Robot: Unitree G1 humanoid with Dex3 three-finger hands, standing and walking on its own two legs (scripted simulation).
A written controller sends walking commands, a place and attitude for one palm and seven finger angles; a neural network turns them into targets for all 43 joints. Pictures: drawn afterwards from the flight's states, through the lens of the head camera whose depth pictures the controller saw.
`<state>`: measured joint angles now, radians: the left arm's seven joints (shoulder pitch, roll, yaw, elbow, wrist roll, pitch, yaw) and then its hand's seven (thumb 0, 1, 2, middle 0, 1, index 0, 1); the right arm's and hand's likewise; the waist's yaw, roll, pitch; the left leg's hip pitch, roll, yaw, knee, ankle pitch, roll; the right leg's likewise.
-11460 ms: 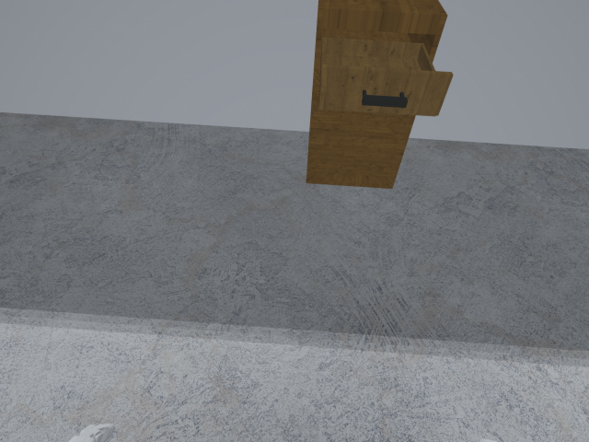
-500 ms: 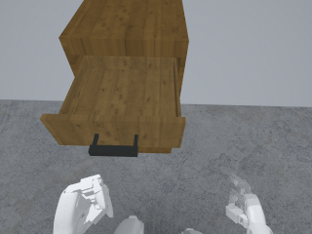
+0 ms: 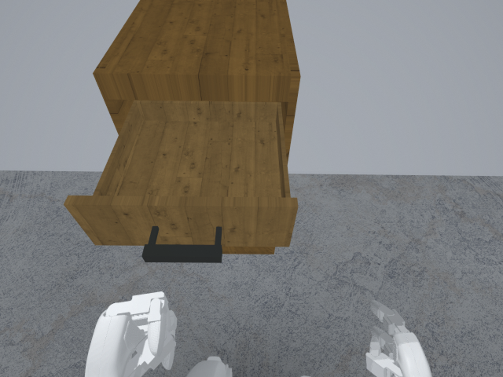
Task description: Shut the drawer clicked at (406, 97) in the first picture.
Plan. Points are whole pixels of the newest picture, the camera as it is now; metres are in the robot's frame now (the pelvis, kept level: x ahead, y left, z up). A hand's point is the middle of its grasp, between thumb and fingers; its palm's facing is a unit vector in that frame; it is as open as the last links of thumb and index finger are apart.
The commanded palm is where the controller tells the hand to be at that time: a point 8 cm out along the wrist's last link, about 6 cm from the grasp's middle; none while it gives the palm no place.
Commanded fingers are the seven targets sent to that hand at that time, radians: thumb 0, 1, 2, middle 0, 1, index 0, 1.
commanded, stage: raise the hand and make a fist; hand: left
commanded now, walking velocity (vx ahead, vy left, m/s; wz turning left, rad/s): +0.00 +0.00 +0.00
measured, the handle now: (185, 242) +0.35 +0.14 -0.01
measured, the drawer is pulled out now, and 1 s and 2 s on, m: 0.30 0.30 0.30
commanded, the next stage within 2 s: bring the fist close to the handle in 0.18 s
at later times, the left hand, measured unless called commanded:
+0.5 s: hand (186, 336) +0.18 +0.10 +0.06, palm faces +0.02 -1.00 +0.01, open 3.3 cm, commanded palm +0.15 +0.15 +0.06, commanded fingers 0.00 0.90 0.90 -1.40 -1.60 -1.40 -1.60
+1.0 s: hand (200, 309) +0.22 +0.09 +0.02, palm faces +0.01 -1.00 +0.00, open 3.3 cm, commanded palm +0.20 +0.15 +0.01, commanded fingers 0.00 0.90 0.90 -1.40 -1.60 -1.40 -1.60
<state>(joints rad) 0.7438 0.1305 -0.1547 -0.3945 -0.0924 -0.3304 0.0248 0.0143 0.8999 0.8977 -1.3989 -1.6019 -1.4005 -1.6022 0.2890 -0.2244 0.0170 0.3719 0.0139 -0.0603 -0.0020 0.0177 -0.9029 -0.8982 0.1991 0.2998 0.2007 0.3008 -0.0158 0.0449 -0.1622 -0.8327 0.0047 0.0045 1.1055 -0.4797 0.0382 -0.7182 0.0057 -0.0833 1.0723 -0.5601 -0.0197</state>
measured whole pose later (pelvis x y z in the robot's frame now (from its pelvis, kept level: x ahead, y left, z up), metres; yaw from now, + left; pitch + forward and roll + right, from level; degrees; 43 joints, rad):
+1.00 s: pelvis +0.00 -0.02 -0.03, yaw +0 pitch +19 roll -2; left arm 0.45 0.11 -0.12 -0.09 -0.08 -0.45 0.06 0.01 0.90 0.90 -1.40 -1.60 -1.40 -1.60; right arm 0.23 -0.22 0.01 0.45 -0.02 -0.06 0.01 0.02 -0.90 -0.90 0.20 0.30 0.20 0.30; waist -0.04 0.03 -0.19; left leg -1.04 0.02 -0.01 1.24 -0.53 0.01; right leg -0.93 0.02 -0.09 1.23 -0.62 -0.05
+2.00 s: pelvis +0.00 -0.02 -0.04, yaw -1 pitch +21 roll -2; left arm 0.18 0.11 -0.12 0.13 -0.05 -0.47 0.11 0.01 0.89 0.90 -1.40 -1.60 -1.40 -1.60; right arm 0.19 -0.22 0.02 0.49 -0.03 0.01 0.02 0.01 -0.90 -0.90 0.20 0.30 0.20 0.30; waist -0.03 0.03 -0.19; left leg -1.14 0.02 -0.01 1.30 -0.54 0.02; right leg -1.03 0.02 -0.10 1.29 -0.63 -0.05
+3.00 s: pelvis -0.02 -0.01 -0.04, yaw -2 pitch +23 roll -3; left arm -0.44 0.16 0.07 0.71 -0.06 -0.50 0.12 0.00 0.82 0.91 -1.40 -1.60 -1.40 -1.60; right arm 0.24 -0.24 0.01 0.60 -0.03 0.06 0.02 0.01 -0.91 -0.90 0.20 0.30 0.20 0.30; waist -0.10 0.03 -0.17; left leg -1.19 0.03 0.00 1.29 -0.49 0.03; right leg -1.09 0.02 -0.08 1.27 -0.58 -0.03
